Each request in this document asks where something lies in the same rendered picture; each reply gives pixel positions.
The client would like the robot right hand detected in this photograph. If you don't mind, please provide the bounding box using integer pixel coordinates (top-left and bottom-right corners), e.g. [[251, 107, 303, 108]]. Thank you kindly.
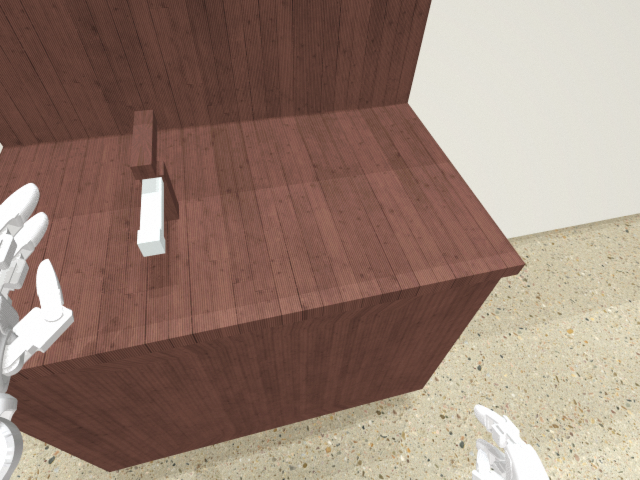
[[472, 404, 549, 480]]

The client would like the counter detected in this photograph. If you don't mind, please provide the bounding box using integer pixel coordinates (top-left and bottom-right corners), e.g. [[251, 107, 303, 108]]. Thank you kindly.
[[0, 0, 525, 472]]

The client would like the robot left hand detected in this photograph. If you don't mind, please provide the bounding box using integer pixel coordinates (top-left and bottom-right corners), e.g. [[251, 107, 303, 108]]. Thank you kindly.
[[0, 183, 74, 393]]

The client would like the tap lever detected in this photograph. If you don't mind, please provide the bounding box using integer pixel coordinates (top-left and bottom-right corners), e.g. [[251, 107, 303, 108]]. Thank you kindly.
[[137, 177, 165, 257]]

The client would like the robot left forearm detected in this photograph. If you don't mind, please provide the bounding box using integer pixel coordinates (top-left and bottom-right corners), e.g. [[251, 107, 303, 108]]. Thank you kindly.
[[0, 393, 23, 480]]

